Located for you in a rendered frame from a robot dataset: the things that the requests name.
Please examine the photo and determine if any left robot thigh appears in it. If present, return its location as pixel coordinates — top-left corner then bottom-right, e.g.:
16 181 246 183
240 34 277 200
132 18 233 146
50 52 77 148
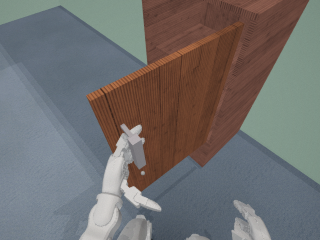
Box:
117 218 152 240

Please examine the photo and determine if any left robot forearm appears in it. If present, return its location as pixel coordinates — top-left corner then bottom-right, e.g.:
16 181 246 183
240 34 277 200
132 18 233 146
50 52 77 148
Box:
79 192 123 240

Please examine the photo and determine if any robot left shin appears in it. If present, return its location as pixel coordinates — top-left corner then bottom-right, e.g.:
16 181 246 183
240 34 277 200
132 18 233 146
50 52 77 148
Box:
136 215 146 220

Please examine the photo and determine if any cupboard door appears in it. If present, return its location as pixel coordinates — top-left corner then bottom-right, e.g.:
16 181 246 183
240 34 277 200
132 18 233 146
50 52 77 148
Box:
86 21 245 192

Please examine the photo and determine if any left robot hand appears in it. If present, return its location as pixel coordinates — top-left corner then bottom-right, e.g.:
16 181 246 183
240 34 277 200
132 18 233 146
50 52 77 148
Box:
102 124 162 212

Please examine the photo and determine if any right robot hand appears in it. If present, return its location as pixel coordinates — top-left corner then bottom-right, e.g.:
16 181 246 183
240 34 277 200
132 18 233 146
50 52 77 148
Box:
231 200 271 240

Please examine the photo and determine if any handle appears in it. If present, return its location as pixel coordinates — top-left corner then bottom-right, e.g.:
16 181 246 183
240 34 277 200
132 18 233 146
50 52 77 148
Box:
120 124 146 169

